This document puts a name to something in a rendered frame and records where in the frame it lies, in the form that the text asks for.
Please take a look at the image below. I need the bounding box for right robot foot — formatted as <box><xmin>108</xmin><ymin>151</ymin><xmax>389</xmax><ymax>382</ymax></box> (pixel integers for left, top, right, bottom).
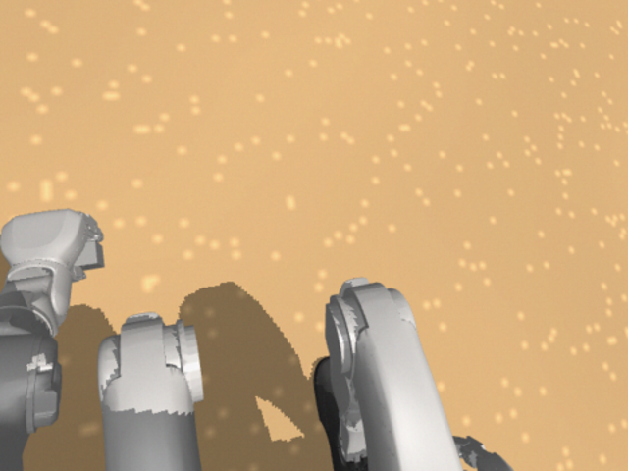
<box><xmin>314</xmin><ymin>356</ymin><xmax>368</xmax><ymax>471</ymax></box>

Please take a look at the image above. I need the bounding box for left robot hand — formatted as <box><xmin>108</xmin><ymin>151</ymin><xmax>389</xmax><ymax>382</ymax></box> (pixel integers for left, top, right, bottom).
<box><xmin>0</xmin><ymin>209</ymin><xmax>104</xmax><ymax>283</ymax></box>

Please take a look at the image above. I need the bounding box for right robot hand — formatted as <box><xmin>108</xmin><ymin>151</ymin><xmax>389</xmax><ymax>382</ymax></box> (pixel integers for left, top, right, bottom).
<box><xmin>453</xmin><ymin>436</ymin><xmax>514</xmax><ymax>471</ymax></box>

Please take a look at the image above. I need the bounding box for left robot arm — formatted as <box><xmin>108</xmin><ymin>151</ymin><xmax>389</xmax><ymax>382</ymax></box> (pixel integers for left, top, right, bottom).
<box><xmin>0</xmin><ymin>260</ymin><xmax>73</xmax><ymax>471</ymax></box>

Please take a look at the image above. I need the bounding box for small box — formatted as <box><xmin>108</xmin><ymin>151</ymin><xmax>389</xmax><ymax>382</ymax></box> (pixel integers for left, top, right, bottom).
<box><xmin>74</xmin><ymin>241</ymin><xmax>105</xmax><ymax>271</ymax></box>

